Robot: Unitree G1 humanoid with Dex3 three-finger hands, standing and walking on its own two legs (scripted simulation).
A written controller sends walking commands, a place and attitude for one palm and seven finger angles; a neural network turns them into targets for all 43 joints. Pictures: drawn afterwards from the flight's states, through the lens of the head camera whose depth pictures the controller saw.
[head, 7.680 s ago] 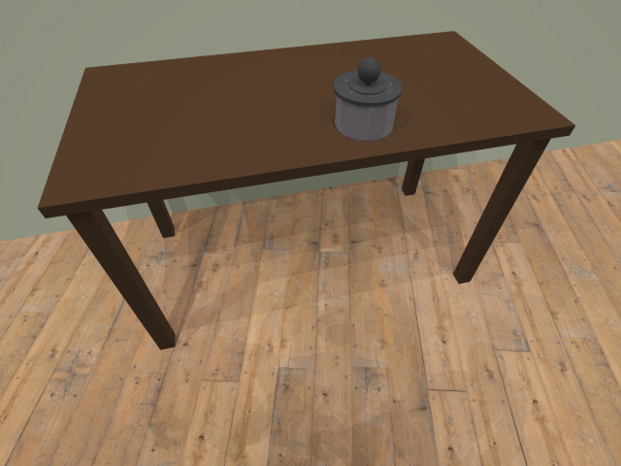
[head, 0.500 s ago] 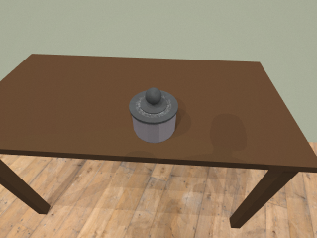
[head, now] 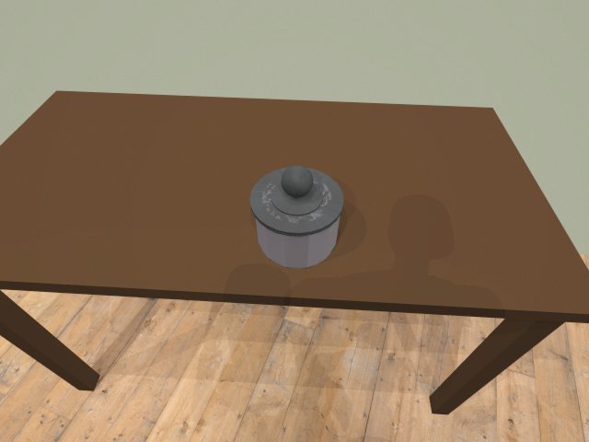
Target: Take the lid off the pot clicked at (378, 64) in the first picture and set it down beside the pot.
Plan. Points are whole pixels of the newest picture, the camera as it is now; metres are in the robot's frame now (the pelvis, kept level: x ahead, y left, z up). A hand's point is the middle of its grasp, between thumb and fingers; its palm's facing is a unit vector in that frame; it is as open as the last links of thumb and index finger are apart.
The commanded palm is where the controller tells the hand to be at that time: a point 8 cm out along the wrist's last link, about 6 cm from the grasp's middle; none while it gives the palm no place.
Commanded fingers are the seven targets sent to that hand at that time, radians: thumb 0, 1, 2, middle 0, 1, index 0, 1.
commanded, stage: come to a stop and stand still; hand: left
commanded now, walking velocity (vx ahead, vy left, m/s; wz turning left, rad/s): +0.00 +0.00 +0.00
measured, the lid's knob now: (297, 181) +0.48 +0.03 +0.09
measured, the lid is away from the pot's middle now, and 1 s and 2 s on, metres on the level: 0.00 0.00 0.00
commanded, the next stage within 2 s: look again from close up in 0.60 s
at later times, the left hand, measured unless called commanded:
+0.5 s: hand out of the picture +0.01 +0.15 -0.17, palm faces +0.03 -0.98 -0.18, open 7.4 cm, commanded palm none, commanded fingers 0.00 0.90 0.90 -0.20 -0.30 -0.20 -0.30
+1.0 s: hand out of the picture +0.01 +0.13 -0.18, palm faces +0.03 -0.99 -0.15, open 7.4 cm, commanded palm none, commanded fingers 0.00 0.90 0.90 -0.20 -0.30 -0.20 -0.30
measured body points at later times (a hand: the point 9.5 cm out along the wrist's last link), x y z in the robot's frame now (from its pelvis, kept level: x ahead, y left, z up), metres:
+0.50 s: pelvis +0.02 -0.01 +0.00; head +0.03 -0.02 +0.45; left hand +0.01 +0.20 -0.16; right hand +0.02 -0.23 -0.16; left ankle -0.01 +0.06 -0.74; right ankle +0.01 -0.14 -0.74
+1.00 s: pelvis +0.03 -0.02 +0.00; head +0.03 -0.02 +0.45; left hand +0.01 +0.18 -0.16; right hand +0.01 -0.23 -0.16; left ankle -0.01 +0.06 -0.74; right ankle +0.01 -0.14 -0.74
